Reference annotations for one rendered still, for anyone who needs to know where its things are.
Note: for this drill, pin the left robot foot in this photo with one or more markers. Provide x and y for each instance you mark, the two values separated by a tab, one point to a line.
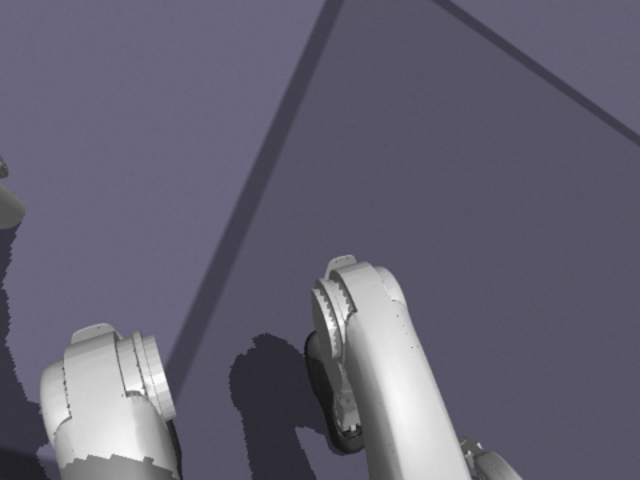
176	446

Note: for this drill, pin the can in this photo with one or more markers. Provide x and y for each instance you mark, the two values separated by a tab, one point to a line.
12	208

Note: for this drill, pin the right robot foot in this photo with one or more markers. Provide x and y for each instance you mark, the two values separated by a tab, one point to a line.
347	442

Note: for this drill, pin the right robot hand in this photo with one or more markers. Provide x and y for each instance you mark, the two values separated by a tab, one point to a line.
488	465

